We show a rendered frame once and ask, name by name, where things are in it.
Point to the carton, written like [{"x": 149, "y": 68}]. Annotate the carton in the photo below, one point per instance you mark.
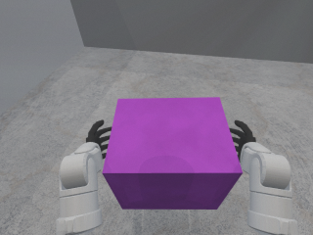
[{"x": 171, "y": 154}]

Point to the robot left hand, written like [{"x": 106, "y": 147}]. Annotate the robot left hand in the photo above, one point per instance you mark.
[{"x": 94, "y": 136}]

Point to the right robot forearm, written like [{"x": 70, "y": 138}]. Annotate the right robot forearm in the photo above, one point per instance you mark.
[{"x": 270, "y": 208}]

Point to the left robot forearm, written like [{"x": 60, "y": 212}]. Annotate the left robot forearm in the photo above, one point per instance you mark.
[{"x": 78, "y": 185}]

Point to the robot right hand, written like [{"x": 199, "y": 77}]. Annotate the robot right hand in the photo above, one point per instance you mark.
[{"x": 245, "y": 135}]

